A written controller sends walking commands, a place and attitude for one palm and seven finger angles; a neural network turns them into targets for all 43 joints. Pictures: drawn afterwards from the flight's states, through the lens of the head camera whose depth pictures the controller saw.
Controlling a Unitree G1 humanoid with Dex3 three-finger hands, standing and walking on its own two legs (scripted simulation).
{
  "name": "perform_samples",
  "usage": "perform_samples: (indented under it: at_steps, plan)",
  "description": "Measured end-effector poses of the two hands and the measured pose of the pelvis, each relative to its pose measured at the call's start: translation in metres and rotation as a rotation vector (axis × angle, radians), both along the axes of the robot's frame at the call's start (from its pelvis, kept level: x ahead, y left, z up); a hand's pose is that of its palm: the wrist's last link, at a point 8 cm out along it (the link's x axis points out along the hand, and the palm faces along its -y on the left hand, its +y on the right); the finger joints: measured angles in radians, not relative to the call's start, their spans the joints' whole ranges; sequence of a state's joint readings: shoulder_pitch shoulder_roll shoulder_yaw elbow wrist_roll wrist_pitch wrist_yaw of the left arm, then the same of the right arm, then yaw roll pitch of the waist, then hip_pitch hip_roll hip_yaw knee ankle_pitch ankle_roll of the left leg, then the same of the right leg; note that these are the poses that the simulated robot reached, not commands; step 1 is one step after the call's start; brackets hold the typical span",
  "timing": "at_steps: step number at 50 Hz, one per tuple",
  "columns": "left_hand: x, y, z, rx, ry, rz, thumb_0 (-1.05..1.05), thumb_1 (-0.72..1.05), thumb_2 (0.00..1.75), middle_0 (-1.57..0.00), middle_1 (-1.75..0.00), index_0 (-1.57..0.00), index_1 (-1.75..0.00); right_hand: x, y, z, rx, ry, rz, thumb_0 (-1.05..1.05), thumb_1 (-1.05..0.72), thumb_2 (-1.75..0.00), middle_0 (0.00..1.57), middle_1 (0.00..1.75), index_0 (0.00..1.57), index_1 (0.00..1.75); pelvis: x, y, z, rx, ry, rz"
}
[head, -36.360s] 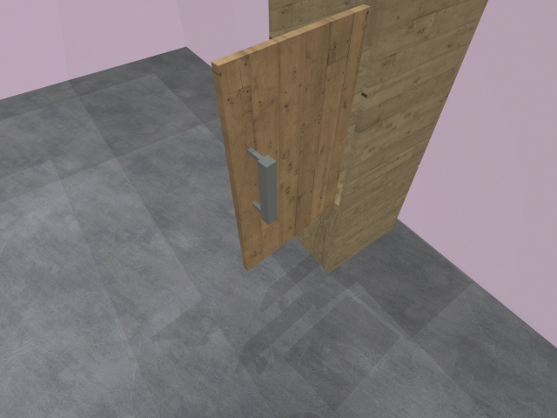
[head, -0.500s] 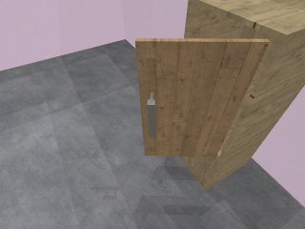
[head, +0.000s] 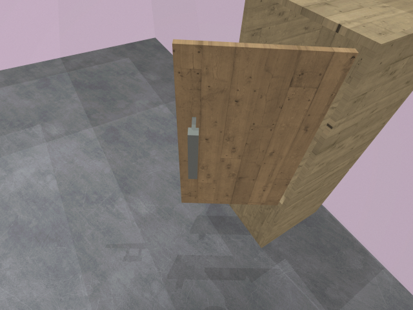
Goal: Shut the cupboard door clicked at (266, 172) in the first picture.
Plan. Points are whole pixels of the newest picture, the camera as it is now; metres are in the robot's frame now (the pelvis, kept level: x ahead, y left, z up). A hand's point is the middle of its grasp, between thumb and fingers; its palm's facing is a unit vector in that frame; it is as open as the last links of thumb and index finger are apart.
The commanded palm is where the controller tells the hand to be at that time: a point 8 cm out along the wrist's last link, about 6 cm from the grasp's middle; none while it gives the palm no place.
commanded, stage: shuffle to correct the standing spot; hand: left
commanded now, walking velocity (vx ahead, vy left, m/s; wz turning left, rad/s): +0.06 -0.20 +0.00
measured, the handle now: (193, 149) +0.49 +0.07 -0.01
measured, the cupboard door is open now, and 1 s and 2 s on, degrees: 58 58 58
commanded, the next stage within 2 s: come to a stop and stand still in 0.66 s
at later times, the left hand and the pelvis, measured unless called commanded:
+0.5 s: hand out of the picture -0.01 +0.07 -0.20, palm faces +0.09 -0.99 -0.07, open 7.4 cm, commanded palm none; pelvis +0.03 -0.07 -0.01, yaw +3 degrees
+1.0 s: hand out of the picture +0.13 +0.00 -0.16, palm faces +0.08 -0.97 -0.23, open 7.3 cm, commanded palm none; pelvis +0.07 -0.19 +0.00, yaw +4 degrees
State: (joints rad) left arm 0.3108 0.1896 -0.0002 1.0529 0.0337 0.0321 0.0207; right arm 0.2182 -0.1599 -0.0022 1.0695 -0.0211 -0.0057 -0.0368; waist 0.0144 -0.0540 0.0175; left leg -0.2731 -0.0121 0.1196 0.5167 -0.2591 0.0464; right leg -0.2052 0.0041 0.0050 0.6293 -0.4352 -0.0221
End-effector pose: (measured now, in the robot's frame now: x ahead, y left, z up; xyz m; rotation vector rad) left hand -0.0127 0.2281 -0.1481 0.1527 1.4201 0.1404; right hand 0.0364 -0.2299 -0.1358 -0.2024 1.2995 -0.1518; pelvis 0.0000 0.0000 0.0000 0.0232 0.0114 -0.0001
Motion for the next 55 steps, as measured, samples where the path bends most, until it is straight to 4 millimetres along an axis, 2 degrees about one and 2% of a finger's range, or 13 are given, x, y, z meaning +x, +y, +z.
perform_samples:
  at_steps: [8, 11, 17, 21, 24, 27, 35, 40, 43, 46, 49, 52, 55]
  plan:
    - [-0.003, -0.026, 0.005, 0.022, 0.004, -0.006, 0.00, 0.91, 0.90, -0.20, -0.30, -0.20, -0.30, -0.031, -0.039, -0.012, 0.009, 0.066, -0.049, 0.00, -0.90, -0.90, 0.20, 0.30, 0.20, 0.30, -0.004, -0.033, -0.005, -0.006, 0.006, -0.012]
    - [-0.006, -0.041, 0.005, 0.023, -0.011, 0.034, 0.00, 0.91, 0.90, -0.20, -0.30, -0.20, -0.30, -0.033, -0.052, -0.009, 0.007, 0.115, -0.036, 0.00, -0.91, -0.90, 0.20, 0.30, 0.20, 0.30, 0.002, -0.046, -0.003, -0.021, 0.008, 0.029]
    - [-0.010, -0.077, -0.001, -0.031, -0.002, 0.089, 0.00, 0.91, 0.90, -0.20, -0.30, -0.20, -0.30, -0.007, -0.063, 0.003, -0.011, 0.106, 0.006, 0.00, -0.91, -0.90, 0.19, 0.30, 0.20, 0.30, 0.015, -0.061, 0.001, -0.034, 0.020, 0.068]
    - [-0.013, -0.096, -0.014, -0.090, 0.035, 0.108, 0.00, 0.91, 0.90, -0.20, -0.30, -0.20, -0.30, 0.021, -0.061, 0.002, -0.031, 0.051, 0.029, 0.01, -0.92, -0.90, 0.19, 0.30, 0.20, 0.30, 0.024, -0.065, -0.005, -0.056, 0.021, 0.072]
    - [-0.011, -0.106, -0.023, -0.123, 0.068, 0.101, 0.00, 0.91, 0.90, -0.20, -0.30, -0.20, -0.30, 0.033, -0.064, 0.004, -0.046, 0.007, 0.023, 0.01, -0.93, -0.90, 0.20, 0.30, 0.20, 0.30, 0.030, -0.070, -0.009, -0.038, 0.017, 0.060]
    - [0.004, -0.109, -0.019, -0.127, 0.069, 0.080, 0.00, 0.91, 0.90, -0.20, -0.30, -0.20, -0.30, 0.033, -0.070, 0.012, -0.055, -0.004, 0.013, 0.00, -0.93, -0.90, 0.20, 0.30, 0.20, 0.30, 0.035, -0.077, -0.002, -0.038, 0.015, 0.056]
    - [0.060, -0.105, 0.003, -0.043, -0.032, 0.075, 0.02, 0.93, 0.90, -0.20, -0.30, -0.20, -0.30, 0.012, -0.100, 0.020, -0.029, 0.098, 0.009, 0.00, -0.92, -0.90, 0.20, 0.30, 0.20, 0.30, 0.044, -0.112, 0.012, -0.060, 0.025, 0.067]
    - [0.098, -0.124, 0.012, 0.012, -0.083, 0.027, 0.01, 0.92, 0.90, -0.20, -0.30, -0.20, -0.30, 0.003, -0.139, 0.006, 0.002, 0.148, -0.030, 0.00, -0.91, -0.90, 0.20, 0.30, 0.20, 0.30, 0.051, -0.146, 0.007, -0.055, 0.032, 0.063]
    - [0.118, -0.142, 0.008, 0.057, -0.148, 0.009, 0.01, 0.92, 0.90, -0.20, -0.30, -0.20, -0.30, 0.004, -0.171, -0.013, 0.016, 0.171, -0.044, 0.00, -0.90, -0.90, 0.20, 0.30, 0.20, 0.30, 0.059, -0.170, -0.008, -0.020, 0.034, 0.062]
    - [0.127, -0.165, 0.014, 0.059, -0.176, 0.010, 0.00, 0.91, 0.90, -0.20, -0.30, -0.20, -0.30, 0.015, -0.194, -0.019, 0.011, 0.178, -0.035, 0.00, -0.91, -0.90, 0.20, 0.30, 0.20, 0.30, 0.064, -0.181, -0.007, -0.028, 0.021, 0.072]
    - [0.129, -0.183, 0.018, 0.048, -0.196, 0.023, 0.00, 0.92, 0.90, -0.20, -0.30, -0.20, -0.30, 0.036, -0.206, -0.014, 0.006, 0.140, -0.021, 0.00, -0.91, -0.90, 0.19, 0.30, 0.20, 0.30, 0.066, -0.188, -0.002, -0.012, 0.016, 0.069]
    - [0.127, -0.187, 0.021, 0.053, -0.213, 0.047, 0.00, 0.94, 0.90, -0.20, -0.30, -0.21, -0.30, 0.060, -0.211, -0.006, 0.002, 0.090, 0.013, 0.00, -0.91, -0.90, 0.19, 0.30, 0.20, 0.30, 0.065, -0.193, 0.002, -0.004, 0.013, 0.077]
    - [0.115, -0.185, 0.020, 0.055, -0.208, 0.074, 0.00, 0.93, 0.90, -0.21, -0.30, -0.21, -0.30, 0.087, -0.209, 0.000, -0.004, 0.036, 0.055, 0.00, -0.91, -0.90, 0.19, 0.30, 0.19, 0.30, 0.061, -0.192, 0.004, -0.003, 0.012, 0.087]
